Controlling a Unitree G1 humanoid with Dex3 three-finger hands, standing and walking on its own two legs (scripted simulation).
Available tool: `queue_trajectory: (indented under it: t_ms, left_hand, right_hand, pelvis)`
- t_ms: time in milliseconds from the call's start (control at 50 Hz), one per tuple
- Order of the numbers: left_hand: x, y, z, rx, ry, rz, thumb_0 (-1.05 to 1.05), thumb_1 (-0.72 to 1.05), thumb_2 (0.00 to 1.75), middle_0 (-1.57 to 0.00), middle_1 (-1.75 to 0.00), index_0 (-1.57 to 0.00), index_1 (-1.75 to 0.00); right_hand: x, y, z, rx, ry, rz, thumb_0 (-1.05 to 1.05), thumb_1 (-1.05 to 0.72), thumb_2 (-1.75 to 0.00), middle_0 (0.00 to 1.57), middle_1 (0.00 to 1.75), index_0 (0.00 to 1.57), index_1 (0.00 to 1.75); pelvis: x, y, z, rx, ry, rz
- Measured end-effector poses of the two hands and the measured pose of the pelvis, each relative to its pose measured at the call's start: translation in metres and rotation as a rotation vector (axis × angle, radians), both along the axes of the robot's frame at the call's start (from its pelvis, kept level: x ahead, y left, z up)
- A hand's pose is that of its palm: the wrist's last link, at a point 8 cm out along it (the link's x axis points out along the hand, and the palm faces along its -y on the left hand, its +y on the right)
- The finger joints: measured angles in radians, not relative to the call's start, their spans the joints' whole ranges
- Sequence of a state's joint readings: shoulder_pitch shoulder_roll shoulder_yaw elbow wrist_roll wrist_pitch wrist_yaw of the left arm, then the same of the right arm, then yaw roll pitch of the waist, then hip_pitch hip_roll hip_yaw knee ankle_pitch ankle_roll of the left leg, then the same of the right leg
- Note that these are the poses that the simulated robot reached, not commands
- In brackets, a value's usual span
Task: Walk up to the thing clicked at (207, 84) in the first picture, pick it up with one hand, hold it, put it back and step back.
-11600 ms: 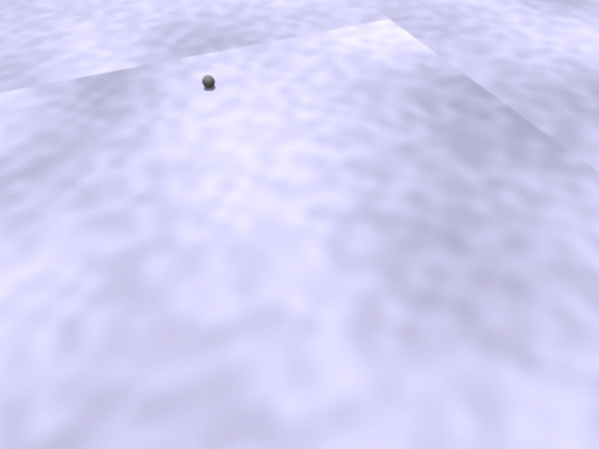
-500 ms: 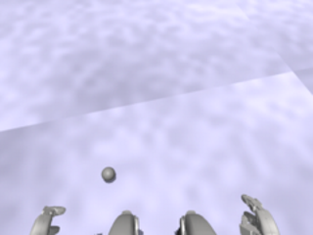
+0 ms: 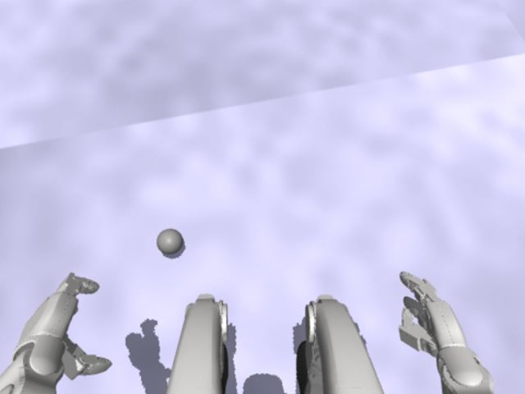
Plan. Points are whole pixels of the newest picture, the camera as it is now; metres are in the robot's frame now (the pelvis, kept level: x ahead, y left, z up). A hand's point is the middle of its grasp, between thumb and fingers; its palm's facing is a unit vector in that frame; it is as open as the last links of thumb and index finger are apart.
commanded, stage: rise first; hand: left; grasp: from above
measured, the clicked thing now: (169, 241) +0.46 +0.27 -0.54
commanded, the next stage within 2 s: approach in 1.72 s
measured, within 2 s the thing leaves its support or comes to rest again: neither
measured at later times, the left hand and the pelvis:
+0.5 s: hand (116, 277) +0.32 +0.33 -0.31, palm faces -0.47 -0.24 -0.85, open 14.1 cm; pelvis -0.06 +0.00 -0.18, yaw -4 degrees
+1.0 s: hand (129, 258) +0.37 +0.33 -0.38, palm faces -0.46 -0.05 -0.89, open 14.0 cm; pelvis -0.06 +0.01 -0.23, yaw -6 degrees
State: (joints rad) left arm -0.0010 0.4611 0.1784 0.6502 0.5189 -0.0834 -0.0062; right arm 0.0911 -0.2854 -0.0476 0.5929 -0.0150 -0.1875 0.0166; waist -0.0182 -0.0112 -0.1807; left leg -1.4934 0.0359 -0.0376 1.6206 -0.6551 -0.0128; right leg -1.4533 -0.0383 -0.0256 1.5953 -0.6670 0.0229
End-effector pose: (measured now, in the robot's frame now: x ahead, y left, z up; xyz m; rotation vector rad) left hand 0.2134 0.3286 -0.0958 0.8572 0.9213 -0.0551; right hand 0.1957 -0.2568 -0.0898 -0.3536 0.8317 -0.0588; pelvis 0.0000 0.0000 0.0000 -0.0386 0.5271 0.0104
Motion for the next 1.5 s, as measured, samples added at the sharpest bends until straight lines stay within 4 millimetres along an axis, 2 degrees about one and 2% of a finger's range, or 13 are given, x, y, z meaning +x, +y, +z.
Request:
queue_trajectory:
  t_ms: [120, 240, 320, 400, 560, 700, 900, 1120, 1500]
  left_hand:
    - [0.038, 0.006, -0.052, 0.122, -0.077, -0.148, -0.01, -0.55, 0.99, -0.08, -1.07, -0.09, -1.07]
    - [0.067, 0.004, -0.099, 0.203, -0.11, -0.262, -0.01, -0.55, 1.0, -0.07, -1.06, -0.08, -1.07]
    - [0.084, 0.005, -0.123, 0.249, -0.139, -0.326, -0.01, -0.55, 1.01, -0.07, -1.05, -0.07, -1.06]
    - [0.099, 0.007, -0.141, 0.284, -0.159, -0.384, -0.01, -0.55, 1.02, -0.07, -1.05, -0.07, -1.06]
    - [0.121, 0.008, -0.168, 0.333, -0.184, -0.49, 0.0, -0.55, 1.03, -0.07, -1.04, -0.07, -1.05]
    - [0.139, 0.006, -0.19, 0.375, -0.204, -0.554, 0.0, -0.53, 1.02, -0.07, -1.03, -0.08, -1.03]
    - [0.16, 0.003, -0.218, 0.428, -0.212, -0.605, 0.0, -0.51, 0.99, -0.07, -1.04, -0.09, -1.03]
    - [0.174, -0.002, -0.232, 0.447, -0.21, -0.631, 0.0, -0.51, 0.98, -0.07, -1.05, -0.09, -1.03]
    - [0.188, -0.003, -0.255, 0.441, -0.226, -0.625, 0.0, -0.52, 0.98, -0.07, -1.05, -0.09, -1.04]
  right_hand:
    - [-0.022, -0.01, -0.077, 0.002, 0.1, -0.009, 0.01, -0.89, -0.9, 0.2, 0.3, 0.2, 0.3]
    - [-0.062, -0.014, -0.144, 0.011, 0.221, -0.024, 0.01, -0.89, -0.9, 0.2, 0.3, 0.2, 0.3]
    - [-0.095, -0.015, -0.174, 0.008, 0.297, -0.045, 0.01, -0.89, -0.9, 0.2, 0.3, 0.2, 0.3]
    - [-0.127, -0.016, -0.192, -0.005, 0.361, -0.072, 0.01, -0.89, -0.9, 0.2, 0.3, 0.2, 0.3]
    - [-0.175, -0.019, -0.204, -0.045, 0.456, -0.127, 0.01, -0.9, -0.9, 0.2, 0.3, 0.2, 0.3]
    - [-0.193, -0.021, -0.211, -0.077, 0.522, -0.144, 0.01, -0.9, -0.9, 0.2, 0.3, 0.2, 0.3]
    - [-0.189, -0.02, -0.23, -0.088, 0.566, -0.127, 0.01, -0.9, -0.9, 0.2, 0.3, 0.2, 0.3]
    - [-0.181, -0.018, -0.247, -0.078, 0.586, -0.104, 0.01, -0.91, -0.9, 0.2, 0.3, 0.2, 0.3]
    - [-0.189, -0.023, -0.25, -0.109, 0.648, -0.108, 0.0, -0.91, -0.9, 0.2, 0.3, 0.2, 0.3]
  pelvis:
    - [-0.017, -0.002, -0.06, -0.006, 0.059, -0.007]
    - [-0.037, -0.004, -0.11, -0.016, 0.079, -0.018]
    - [-0.048, -0.004, -0.137, -0.025, 0.073, -0.026]
    - [-0.057, -0.003, -0.159, -0.037, 0.061, -0.031]
    - [-0.065, 0.003, -0.185, -0.064, 0.04, -0.04]
    - [-0.065, 0.007, -0.202, -0.079, 0.042, -0.041]
    - [-0.06, 0.008, -0.221, -0.086, 0.051, -0.043]
    - [-0.054, 0.006, -0.233, -0.083, 0.058, -0.051]
    - [-0.047, 0.006, -0.243, -0.092, 0.069, -0.06]
